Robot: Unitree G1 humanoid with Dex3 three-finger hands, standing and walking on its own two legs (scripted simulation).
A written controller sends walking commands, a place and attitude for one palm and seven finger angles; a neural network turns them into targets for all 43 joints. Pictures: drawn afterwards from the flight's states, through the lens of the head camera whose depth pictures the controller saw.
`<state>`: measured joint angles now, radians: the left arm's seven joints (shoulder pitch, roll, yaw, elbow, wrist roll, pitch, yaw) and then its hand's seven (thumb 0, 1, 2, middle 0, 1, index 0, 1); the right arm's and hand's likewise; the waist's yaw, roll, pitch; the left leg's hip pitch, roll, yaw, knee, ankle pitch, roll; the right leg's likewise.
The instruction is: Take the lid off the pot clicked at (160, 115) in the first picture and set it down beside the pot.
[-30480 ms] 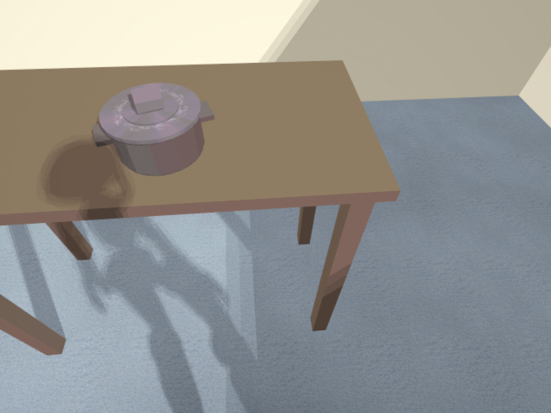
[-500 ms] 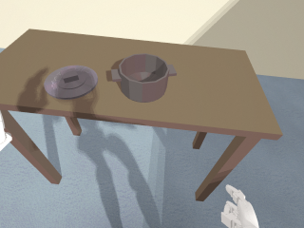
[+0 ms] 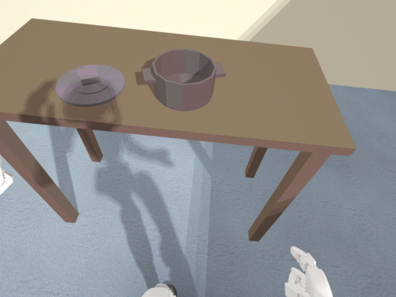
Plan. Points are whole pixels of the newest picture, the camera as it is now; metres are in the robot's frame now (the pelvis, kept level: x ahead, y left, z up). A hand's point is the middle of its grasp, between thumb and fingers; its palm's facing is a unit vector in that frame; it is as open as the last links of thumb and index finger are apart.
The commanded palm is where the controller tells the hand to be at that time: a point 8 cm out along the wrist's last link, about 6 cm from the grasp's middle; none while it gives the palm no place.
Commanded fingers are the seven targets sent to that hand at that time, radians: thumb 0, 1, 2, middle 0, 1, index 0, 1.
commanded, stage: step back with the hand held close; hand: left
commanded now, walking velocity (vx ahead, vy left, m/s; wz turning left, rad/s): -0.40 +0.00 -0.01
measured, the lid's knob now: (89, 76) +0.60 +0.34 +0.08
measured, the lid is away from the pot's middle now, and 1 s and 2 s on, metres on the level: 0.25 0.25 0.25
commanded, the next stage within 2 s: stop stepping back and stand still in 0.38 s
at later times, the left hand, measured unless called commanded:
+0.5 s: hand out of the picture +0.10 +0.27 +0.25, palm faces +0.45 -0.82 -0.36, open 7.4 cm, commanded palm +0.01 +0.31 +0.26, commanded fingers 0.00 0.90 0.90 -0.20 -0.30 -0.20 -0.30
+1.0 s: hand out of the picture +0.01 +0.29 +0.25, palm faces +0.53 -0.81 -0.24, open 7.4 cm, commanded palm -0.06 +0.32 +0.26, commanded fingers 0.00 0.90 0.90 -0.20 -0.30 -0.20 -0.30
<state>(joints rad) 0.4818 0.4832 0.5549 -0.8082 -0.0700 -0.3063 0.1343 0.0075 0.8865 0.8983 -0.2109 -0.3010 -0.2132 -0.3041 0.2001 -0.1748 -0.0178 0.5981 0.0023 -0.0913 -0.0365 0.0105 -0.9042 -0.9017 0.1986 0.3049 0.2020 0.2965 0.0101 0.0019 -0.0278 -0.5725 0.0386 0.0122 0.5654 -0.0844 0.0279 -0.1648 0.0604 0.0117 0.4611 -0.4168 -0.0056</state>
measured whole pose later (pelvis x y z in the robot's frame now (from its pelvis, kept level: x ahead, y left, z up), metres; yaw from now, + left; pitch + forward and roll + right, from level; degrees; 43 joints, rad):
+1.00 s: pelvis -0.18 +0.03 +0.01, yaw +2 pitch -1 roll -2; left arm 0.39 0.36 0.46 -0.56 -0.09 -0.20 0.15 0.00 0.89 0.90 -0.21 -0.30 -0.21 -0.30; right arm 0.28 -0.25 -0.02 0.61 0.04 -0.05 -0.07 0.01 -0.91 -0.90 0.20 0.30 0.20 0.30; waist -0.04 0.00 -0.09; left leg -0.31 0.02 0.02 0.60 -0.29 0.04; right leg -0.24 -0.02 -0.05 0.59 -0.36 0.00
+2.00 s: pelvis -0.16 +0.03 +0.02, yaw +5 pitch +0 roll +0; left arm 0.26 0.15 0.01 1.10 0.00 0.01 0.04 0.00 0.92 0.90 -0.20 -0.30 -0.20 -0.30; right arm 0.31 -0.13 -0.03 1.05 0.00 0.02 -0.05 0.02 -0.94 -0.90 0.20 0.30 0.20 0.30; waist -0.01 0.03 0.05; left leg -0.19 -0.02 0.04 0.48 -0.29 0.04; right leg -0.16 0.03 -0.02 0.46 -0.30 -0.03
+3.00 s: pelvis -0.15 +0.02 +0.02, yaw +4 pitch +0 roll +0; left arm 0.29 0.11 0.02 1.15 0.00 0.00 0.05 0.01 0.92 0.90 -0.20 -0.30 -0.20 -0.30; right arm 0.32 -0.10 -0.03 1.11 0.00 0.00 -0.05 0.01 -0.92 -0.90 0.19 0.30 0.20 0.30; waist -0.01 0.00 0.03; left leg -0.16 0.00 0.04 0.46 -0.29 0.02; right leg -0.14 0.05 -0.01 0.43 -0.29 -0.05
